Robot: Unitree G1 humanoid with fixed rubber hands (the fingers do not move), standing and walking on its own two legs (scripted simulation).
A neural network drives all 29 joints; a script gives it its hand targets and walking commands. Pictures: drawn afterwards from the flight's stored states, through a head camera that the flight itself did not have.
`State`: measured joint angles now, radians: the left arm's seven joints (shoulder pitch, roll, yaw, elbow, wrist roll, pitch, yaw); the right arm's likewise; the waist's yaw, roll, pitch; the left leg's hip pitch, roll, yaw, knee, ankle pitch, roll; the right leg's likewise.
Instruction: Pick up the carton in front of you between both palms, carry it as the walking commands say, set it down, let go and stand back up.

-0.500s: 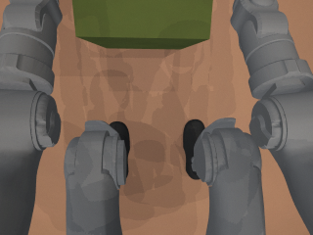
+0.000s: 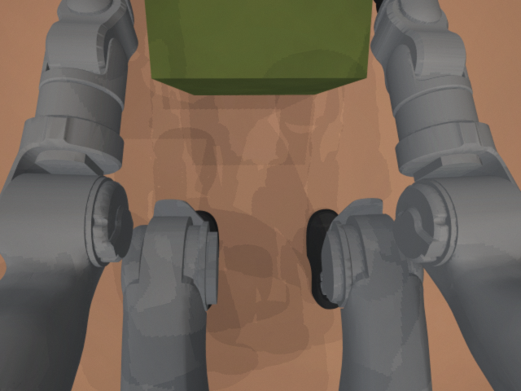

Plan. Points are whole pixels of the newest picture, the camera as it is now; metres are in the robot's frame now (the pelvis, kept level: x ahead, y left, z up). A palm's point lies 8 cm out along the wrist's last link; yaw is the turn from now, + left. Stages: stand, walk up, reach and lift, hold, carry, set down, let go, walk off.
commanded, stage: reach and lift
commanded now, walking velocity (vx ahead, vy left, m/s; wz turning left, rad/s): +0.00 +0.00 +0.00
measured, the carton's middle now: (256, 6) +0.55 +0.03 -0.23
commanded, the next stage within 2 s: none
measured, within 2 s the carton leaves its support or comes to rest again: neither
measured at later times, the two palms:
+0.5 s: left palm out of the picture +0.50 +0.18 +0.04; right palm out of the picture +0.50 -0.12 +0.05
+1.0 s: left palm out of the picture +0.45 +0.17 +0.20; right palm out of the picture +0.46 -0.13 +0.20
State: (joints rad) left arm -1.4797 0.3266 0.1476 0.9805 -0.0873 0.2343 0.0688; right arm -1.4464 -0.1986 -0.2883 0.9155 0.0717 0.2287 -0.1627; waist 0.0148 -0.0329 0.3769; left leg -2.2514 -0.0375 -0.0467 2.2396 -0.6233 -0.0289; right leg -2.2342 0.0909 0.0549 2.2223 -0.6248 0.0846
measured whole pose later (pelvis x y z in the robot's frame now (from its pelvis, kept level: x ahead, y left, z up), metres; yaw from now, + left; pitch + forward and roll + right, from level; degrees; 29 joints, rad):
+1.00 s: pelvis +0.03 -0.01 +0.24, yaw +2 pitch +36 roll +0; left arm -0.81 -0.03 0.41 0.67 0.22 0.38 0.02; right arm -0.77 0.09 -0.45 0.62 -0.20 0.36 -0.06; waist 0.00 -0.02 -0.23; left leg -1.56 -0.10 -0.12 1.41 -0.47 -0.05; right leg -1.55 0.11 0.12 1.41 -0.49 0.06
